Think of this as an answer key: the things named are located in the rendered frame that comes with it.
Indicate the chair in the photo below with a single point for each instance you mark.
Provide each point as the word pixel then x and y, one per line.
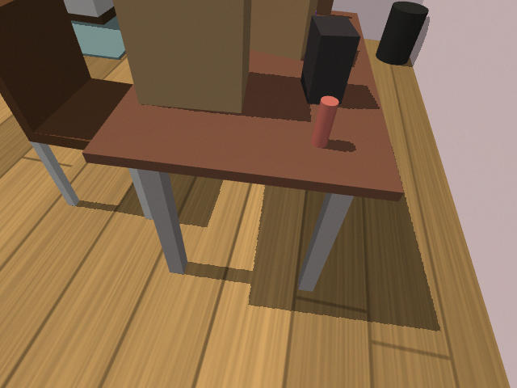
pixel 47 86

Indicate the table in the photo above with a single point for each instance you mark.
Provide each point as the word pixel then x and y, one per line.
pixel 269 143

